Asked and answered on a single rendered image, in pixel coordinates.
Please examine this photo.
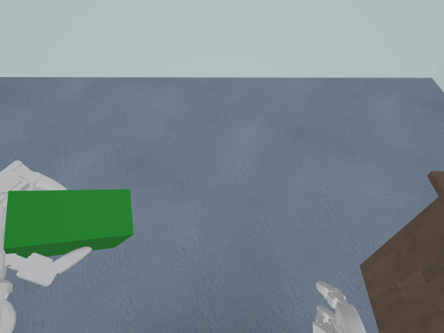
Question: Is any robot left hand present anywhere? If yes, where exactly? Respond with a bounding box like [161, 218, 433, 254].
[0, 160, 92, 287]

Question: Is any table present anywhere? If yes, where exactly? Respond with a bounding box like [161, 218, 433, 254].
[360, 171, 444, 333]

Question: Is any robot left forearm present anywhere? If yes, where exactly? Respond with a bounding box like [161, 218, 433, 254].
[0, 280, 17, 333]

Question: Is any sponge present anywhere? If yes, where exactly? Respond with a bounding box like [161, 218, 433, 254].
[3, 189, 134, 258]

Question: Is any robot right hand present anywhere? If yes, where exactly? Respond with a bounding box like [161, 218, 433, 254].
[313, 281, 366, 333]

